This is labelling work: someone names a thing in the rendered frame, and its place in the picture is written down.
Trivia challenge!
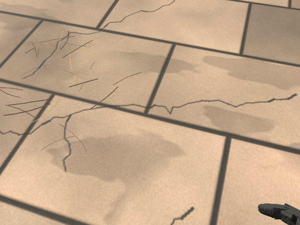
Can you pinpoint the right robot hand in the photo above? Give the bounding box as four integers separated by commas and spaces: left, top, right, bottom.
258, 203, 300, 225

